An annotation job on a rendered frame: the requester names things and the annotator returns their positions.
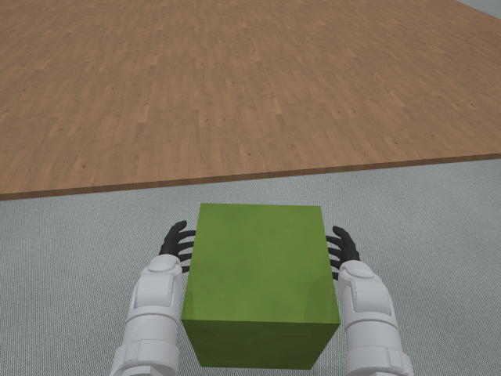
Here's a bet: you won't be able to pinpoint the carton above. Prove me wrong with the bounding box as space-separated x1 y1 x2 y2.
181 203 341 370

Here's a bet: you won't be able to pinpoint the robot right forearm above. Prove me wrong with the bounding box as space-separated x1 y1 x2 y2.
337 260 415 376

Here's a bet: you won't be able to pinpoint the robot left forearm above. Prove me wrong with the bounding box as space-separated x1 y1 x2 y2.
110 254 183 376

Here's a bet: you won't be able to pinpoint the robot right hand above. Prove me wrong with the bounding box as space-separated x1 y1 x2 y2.
326 226 360 281

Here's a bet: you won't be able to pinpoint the robot left hand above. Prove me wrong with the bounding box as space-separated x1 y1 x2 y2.
159 220 196 273

